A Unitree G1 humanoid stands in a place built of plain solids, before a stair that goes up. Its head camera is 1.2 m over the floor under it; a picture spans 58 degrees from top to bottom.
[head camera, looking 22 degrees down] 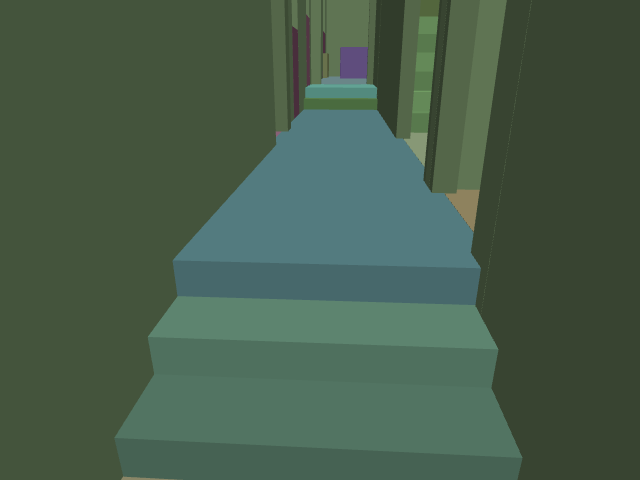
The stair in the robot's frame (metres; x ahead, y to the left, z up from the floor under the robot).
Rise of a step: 0.16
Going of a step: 0.29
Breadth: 1.20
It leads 3 degrees to the right of straight ahead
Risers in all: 3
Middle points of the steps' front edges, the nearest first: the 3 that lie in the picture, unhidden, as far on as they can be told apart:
0.95 0.02 0.16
1.24 0.00 0.32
1.53 -0.01 0.48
